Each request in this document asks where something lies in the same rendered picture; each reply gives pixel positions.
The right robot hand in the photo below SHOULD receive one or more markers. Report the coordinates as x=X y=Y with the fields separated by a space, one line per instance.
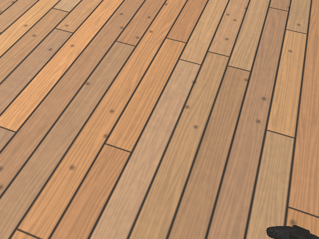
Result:
x=289 y=232

